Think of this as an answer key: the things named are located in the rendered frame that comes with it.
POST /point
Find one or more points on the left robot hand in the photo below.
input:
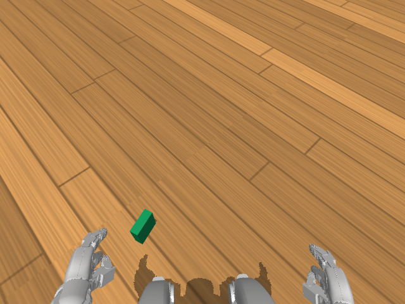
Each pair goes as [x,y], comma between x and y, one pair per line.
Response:
[84,260]

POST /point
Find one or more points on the carton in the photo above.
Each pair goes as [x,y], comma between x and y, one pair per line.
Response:
[143,226]

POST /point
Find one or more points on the left robot arm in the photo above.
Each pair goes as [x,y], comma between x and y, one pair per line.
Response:
[75,291]

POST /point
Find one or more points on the right robot hand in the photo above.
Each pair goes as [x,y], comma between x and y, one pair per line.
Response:
[334,286]

